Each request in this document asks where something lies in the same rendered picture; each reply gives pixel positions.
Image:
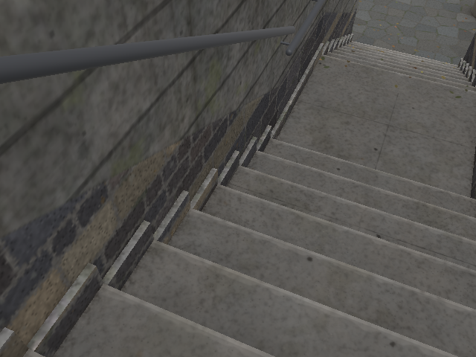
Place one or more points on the stairs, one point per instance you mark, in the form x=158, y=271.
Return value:
x=302, y=255
x=428, y=69

